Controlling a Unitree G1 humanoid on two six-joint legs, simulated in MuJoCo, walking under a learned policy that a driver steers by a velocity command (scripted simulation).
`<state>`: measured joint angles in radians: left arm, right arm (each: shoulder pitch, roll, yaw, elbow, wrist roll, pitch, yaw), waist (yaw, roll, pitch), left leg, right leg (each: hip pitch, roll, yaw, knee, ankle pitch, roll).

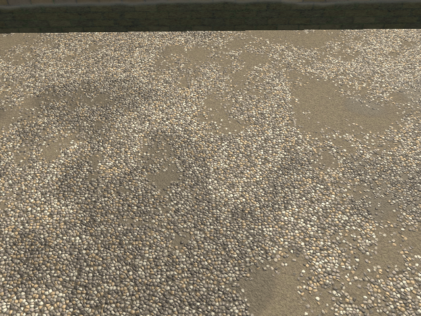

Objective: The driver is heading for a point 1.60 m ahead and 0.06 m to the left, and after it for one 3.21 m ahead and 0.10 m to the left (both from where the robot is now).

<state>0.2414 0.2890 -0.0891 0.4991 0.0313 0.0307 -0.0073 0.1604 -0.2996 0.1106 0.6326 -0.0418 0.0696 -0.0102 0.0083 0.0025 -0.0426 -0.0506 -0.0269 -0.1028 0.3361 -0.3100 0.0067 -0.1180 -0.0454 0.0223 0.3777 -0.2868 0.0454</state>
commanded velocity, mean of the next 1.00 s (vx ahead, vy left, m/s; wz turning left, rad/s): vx -0.04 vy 0.00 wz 0.00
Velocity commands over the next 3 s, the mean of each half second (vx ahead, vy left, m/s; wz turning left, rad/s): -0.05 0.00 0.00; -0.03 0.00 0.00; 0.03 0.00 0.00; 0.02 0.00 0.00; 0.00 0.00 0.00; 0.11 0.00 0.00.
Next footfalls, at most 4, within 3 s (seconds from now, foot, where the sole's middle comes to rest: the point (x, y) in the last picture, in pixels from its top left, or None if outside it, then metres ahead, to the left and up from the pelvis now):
none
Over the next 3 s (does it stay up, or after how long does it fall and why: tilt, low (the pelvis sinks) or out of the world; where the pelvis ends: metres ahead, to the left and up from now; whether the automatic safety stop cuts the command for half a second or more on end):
stays up -0.04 -0.01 0.00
